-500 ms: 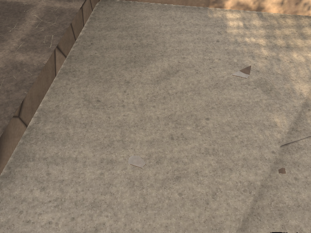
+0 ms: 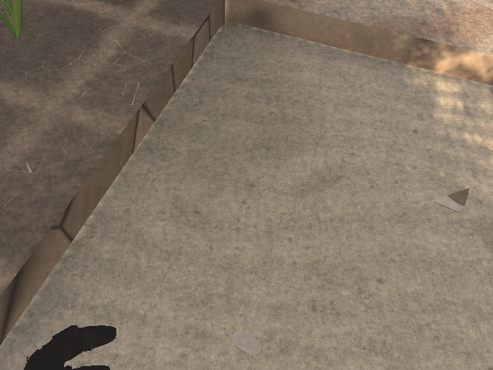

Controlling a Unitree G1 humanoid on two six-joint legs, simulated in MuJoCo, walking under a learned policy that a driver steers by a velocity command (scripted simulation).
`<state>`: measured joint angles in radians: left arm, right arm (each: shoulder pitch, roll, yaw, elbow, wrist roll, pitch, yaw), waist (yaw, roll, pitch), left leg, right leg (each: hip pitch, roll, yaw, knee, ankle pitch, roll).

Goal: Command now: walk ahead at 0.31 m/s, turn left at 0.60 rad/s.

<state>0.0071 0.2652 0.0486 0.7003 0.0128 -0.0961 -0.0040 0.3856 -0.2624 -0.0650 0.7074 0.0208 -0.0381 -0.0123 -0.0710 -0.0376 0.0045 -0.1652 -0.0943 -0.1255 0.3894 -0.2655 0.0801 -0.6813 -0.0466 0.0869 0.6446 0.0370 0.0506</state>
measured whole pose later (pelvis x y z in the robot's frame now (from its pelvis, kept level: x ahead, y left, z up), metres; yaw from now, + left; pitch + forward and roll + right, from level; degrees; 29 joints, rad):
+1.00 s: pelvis +0.14 -0.03 +0.00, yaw -3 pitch +3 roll +2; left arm 0.19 0.29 0.06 0.65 -0.01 0.03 0.03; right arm 0.12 -0.28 -0.07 0.65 0.00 0.01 -0.06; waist 0.02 0.00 0.03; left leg -0.50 -0.02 -0.07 0.97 -0.41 -0.07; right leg -0.35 0.06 0.08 0.48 -0.17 -0.06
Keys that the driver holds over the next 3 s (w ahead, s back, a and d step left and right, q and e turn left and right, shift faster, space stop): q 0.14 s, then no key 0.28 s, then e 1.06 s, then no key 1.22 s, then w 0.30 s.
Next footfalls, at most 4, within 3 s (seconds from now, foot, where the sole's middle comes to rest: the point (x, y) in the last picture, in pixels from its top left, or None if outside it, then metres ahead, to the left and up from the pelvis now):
0.12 right None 0.22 -0.11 -0.78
0.48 left None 0.16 0.12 -0.78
1.18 left None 0.21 0.11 -0.78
1.58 right None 0.11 -0.14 -0.78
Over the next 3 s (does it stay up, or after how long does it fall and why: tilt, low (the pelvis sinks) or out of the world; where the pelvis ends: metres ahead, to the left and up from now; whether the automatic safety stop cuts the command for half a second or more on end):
stays up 0.17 -0.02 -0.02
